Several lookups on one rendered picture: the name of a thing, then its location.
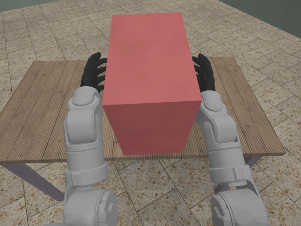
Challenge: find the robot left upper arm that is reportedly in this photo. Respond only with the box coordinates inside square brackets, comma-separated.
[43, 189, 118, 226]

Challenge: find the right robot hand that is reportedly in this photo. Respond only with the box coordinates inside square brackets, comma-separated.
[192, 53, 215, 92]

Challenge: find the right robot forearm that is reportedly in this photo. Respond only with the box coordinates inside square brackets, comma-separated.
[195, 90, 268, 219]

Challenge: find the carton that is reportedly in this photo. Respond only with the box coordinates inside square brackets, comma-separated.
[102, 12, 202, 156]

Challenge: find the left robot hand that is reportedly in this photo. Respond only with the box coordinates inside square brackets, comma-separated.
[80, 52, 107, 93]

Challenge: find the robot right upper arm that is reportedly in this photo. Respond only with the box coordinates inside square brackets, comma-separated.
[211, 188, 271, 226]

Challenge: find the table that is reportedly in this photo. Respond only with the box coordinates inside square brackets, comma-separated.
[0, 56, 286, 201]

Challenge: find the left robot forearm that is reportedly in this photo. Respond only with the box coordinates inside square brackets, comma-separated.
[63, 86, 109, 216]

